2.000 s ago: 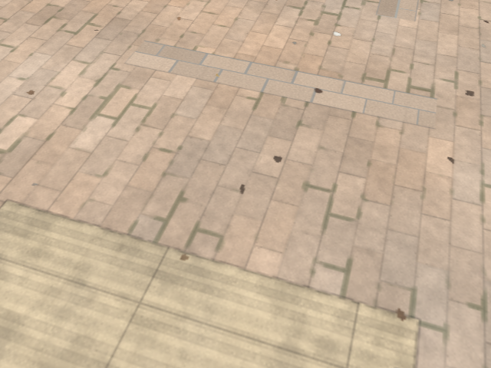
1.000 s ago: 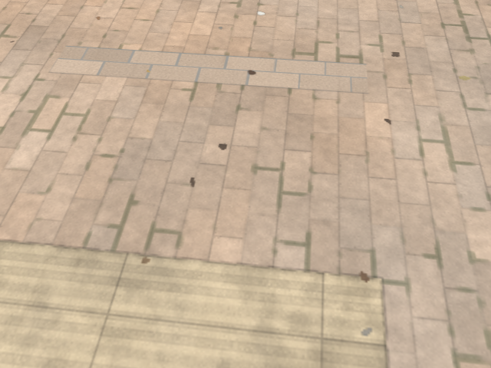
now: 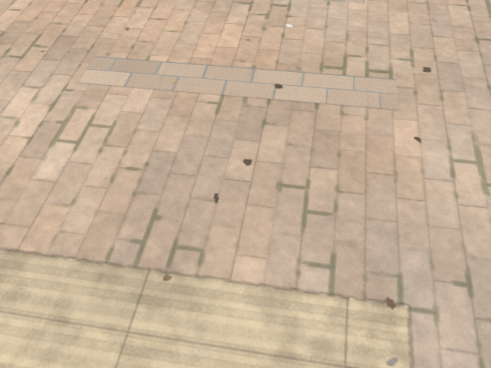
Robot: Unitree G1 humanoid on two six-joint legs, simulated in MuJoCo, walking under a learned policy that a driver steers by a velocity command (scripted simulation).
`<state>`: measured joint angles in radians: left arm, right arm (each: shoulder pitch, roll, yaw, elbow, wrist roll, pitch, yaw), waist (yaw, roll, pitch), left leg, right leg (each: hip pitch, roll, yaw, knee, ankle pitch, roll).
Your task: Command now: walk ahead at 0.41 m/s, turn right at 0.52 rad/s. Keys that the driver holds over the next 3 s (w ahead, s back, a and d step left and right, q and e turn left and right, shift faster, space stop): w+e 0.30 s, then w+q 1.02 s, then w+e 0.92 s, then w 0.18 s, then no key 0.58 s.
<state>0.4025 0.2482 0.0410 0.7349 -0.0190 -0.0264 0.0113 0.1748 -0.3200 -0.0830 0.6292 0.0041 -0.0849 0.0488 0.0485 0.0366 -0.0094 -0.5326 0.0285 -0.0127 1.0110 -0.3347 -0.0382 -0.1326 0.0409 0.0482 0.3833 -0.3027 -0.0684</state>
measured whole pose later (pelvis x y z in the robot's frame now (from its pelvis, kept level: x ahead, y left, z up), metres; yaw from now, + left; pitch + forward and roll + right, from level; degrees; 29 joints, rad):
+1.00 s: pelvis +0.51 -0.08 +0.00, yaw +3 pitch +0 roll -2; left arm 0.33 0.28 0.07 0.80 0.01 -0.10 0.00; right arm 0.17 -0.31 -0.07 0.68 0.02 -0.02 0.01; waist 0.06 0.05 0.03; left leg -0.70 0.10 -0.06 0.95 -0.08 -0.01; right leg -0.05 0.01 -0.17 0.26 -0.22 -0.02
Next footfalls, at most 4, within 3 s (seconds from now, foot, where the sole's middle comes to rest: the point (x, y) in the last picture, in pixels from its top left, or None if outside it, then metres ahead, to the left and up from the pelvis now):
0.20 left None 0.26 0.12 -0.78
0.68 right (349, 363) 0.51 -0.19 -0.78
1.20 left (248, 272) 0.77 0.09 -0.78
1.76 right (290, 182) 1.13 -0.04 -0.78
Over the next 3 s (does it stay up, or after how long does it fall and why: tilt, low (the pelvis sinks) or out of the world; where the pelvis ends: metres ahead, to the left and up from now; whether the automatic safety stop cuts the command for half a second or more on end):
stays up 1.48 0.01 -0.01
